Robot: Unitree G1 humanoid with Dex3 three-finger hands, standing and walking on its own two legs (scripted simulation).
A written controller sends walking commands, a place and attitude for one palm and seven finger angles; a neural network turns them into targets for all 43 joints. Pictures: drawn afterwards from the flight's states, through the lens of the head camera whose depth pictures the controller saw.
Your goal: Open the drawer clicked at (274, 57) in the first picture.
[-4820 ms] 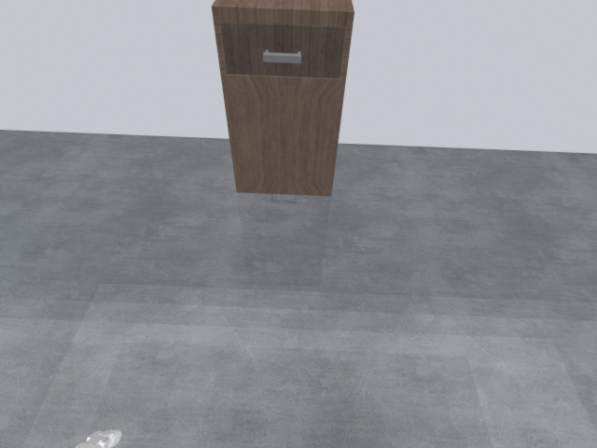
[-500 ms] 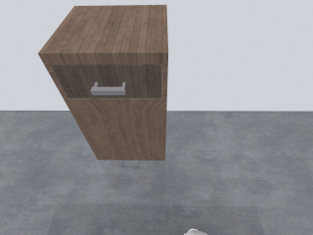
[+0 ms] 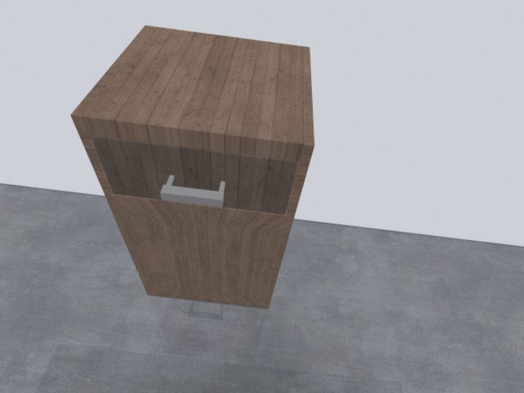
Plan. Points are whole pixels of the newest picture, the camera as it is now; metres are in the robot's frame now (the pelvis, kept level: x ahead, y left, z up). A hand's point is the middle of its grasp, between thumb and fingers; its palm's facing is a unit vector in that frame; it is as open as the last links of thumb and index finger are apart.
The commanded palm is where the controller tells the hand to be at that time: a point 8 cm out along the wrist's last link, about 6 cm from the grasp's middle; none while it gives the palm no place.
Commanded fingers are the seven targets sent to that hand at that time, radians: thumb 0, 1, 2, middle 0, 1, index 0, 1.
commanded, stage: come to a stop and stand still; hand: left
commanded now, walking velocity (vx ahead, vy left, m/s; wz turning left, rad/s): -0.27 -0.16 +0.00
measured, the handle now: (194, 189) +0.52 +0.20 -0.06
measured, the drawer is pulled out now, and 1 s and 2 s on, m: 0.00 0.00 0.00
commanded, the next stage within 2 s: look again from close up in 1.32 s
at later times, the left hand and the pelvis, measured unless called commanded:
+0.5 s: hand out of the picture +0.01 +0.11 -0.15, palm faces +0.03 -0.96 -0.27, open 7.3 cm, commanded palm none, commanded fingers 0.00 0.90 0.90 -0.20 -0.30 -0.20 -0.30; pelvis -0.03 -0.08 +0.01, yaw -1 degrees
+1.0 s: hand out of the picture -0.04 +0.17 -0.18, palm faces +0.10 -0.97 -0.21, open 7.4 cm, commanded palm none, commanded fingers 0.00 0.90 0.90 -0.20 -0.30 -0.20 -0.30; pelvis -0.02 -0.02 +0.00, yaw +1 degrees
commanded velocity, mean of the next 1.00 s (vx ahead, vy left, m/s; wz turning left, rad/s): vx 0.02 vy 0.08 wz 0.00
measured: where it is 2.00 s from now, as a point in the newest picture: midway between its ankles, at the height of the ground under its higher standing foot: outside the picture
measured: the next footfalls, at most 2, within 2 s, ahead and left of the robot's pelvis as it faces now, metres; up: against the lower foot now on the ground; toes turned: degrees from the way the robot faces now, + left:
right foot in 0.34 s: +0.01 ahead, -0.13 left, +0.00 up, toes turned -3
left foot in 0.86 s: -0.02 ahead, +0.10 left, +0.00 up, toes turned +2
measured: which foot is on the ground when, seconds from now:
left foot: down 0.00-0.34, up 0.36-0.84, down 0.86-1.00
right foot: up 0.00-0.32, down 0.34-1.00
